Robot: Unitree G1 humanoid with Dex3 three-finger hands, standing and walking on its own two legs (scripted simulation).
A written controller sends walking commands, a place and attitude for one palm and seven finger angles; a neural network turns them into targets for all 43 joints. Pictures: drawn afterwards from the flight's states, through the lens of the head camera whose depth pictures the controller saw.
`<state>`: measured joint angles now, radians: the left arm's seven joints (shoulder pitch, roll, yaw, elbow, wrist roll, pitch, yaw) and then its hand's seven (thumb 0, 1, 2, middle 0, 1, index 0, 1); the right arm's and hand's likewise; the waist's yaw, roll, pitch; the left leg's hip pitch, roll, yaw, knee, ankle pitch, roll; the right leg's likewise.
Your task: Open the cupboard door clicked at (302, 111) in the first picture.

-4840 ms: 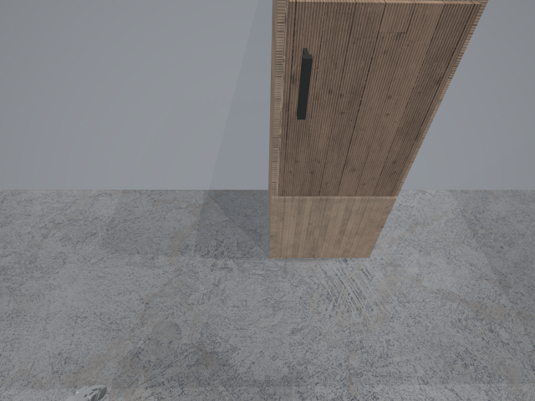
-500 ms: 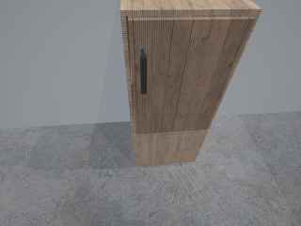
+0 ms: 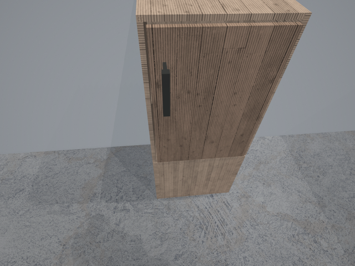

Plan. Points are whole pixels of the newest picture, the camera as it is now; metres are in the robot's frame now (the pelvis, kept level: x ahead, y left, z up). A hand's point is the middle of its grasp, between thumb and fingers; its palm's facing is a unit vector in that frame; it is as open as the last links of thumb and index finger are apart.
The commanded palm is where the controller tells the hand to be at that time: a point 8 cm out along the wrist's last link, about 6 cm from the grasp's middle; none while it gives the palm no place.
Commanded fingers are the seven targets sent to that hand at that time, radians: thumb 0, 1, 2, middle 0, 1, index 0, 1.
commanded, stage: come to a stop and stand still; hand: left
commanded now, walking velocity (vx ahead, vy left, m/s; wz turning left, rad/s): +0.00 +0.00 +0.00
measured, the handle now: (165, 90) +0.56 +0.07 +0.08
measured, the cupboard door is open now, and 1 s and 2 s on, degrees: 0 0 0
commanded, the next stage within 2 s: look again from close up in 0.08 s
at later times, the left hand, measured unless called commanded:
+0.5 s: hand out of the picture +0.01 +0.18 -0.18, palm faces +0.02 -0.98 -0.22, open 7.4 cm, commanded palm none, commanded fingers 0.00 0.90 0.90 -0.20 -0.30 -0.20 -0.30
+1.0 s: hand out of the picture -0.03 +0.17 -0.19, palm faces +0.00 -0.99 -0.16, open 7.4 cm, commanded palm none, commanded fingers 0.00 0.90 0.90 -0.20 -0.30 -0.20 -0.30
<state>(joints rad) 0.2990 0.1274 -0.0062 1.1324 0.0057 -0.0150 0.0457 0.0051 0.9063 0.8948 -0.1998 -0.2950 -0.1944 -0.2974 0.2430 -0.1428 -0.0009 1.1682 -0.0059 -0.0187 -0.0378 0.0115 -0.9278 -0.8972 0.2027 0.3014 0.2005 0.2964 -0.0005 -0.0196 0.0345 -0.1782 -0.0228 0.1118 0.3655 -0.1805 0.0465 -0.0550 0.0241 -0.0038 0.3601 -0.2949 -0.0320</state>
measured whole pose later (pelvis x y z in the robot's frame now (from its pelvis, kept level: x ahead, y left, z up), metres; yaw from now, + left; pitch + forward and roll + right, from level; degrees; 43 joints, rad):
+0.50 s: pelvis +0.01 +0.01 -0.01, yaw +0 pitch -1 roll +0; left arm 0.31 0.15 -0.02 1.07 0.01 -0.02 0.05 0.01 0.91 0.89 -0.20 -0.30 -0.20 -0.30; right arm 0.27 -0.18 0.01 1.07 -0.02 -0.02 -0.02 0.01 -0.94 -0.90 0.20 0.30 0.20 0.30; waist 0.00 0.02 0.00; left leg -0.24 -0.03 0.11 0.53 -0.28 0.06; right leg -0.11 0.01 -0.01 0.52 -0.39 -0.02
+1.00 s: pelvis +0.00 +0.00 -0.01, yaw +0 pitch +1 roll +1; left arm 0.34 0.16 -0.01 1.09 0.03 0.02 0.02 0.00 0.91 0.89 -0.20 -0.30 -0.19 -0.30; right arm 0.28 -0.13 0.00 1.10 -0.02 -0.01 -0.03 0.01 -0.91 -0.90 0.20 0.30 0.20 0.30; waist 0.00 -0.06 0.01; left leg -0.27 -0.03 0.12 0.51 -0.25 0.06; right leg -0.19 0.00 -0.02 0.59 -0.41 -0.03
